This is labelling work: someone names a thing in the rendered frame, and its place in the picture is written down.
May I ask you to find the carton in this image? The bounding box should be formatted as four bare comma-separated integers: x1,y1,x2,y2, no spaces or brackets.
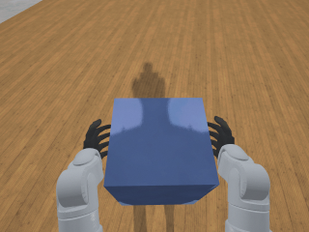
103,98,220,206

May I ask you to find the right robot hand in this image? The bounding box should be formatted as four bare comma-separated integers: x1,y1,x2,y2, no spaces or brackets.
207,116,235,159

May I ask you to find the robot right forearm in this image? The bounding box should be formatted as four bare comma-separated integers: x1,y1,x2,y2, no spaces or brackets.
217,144,272,232

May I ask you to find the left robot hand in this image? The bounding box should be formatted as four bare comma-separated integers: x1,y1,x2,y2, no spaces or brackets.
83,119,111,159

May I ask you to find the robot left forearm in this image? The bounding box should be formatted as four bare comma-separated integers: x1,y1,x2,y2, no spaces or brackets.
56,148,104,232

